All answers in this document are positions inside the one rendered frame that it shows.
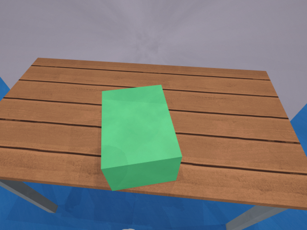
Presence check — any carton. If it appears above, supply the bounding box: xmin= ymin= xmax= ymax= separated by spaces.
xmin=101 ymin=85 xmax=182 ymax=191

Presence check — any table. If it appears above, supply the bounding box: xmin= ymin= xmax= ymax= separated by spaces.
xmin=0 ymin=57 xmax=307 ymax=230

